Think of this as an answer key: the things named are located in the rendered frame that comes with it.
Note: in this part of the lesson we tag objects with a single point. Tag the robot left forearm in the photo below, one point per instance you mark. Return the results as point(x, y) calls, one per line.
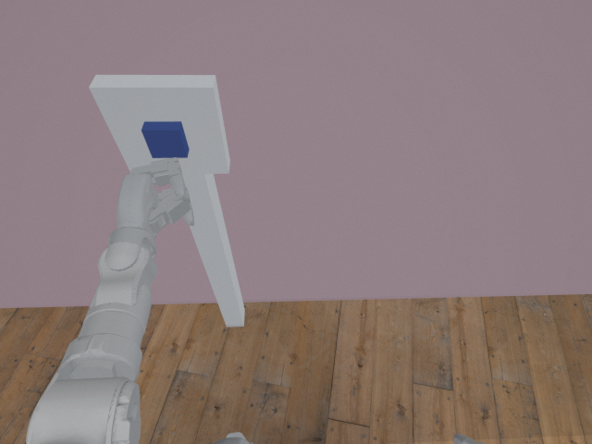
point(109, 343)

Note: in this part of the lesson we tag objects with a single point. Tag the left robot hand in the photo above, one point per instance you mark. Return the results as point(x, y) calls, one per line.
point(140, 206)

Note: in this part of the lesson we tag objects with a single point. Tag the button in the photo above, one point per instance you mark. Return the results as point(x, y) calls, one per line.
point(165, 139)

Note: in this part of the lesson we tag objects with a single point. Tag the panel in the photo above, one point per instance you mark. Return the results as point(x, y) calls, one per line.
point(126, 102)

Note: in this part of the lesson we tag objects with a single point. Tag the robot left shin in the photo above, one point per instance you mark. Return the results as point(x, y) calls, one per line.
point(235, 435)

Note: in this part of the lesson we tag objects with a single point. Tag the left robot upper arm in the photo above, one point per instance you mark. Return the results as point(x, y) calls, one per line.
point(89, 411)

